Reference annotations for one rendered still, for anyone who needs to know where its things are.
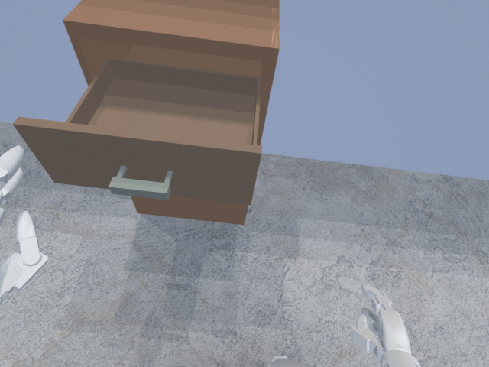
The right robot forearm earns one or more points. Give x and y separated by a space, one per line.
398 358

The drawer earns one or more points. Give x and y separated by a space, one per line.
152 118

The handle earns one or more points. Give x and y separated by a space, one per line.
141 188

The right robot hand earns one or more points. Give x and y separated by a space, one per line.
388 330

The cabinet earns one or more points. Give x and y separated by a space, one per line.
229 36

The left robot hand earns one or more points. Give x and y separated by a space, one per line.
19 268

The right robot shin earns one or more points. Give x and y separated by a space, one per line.
279 357

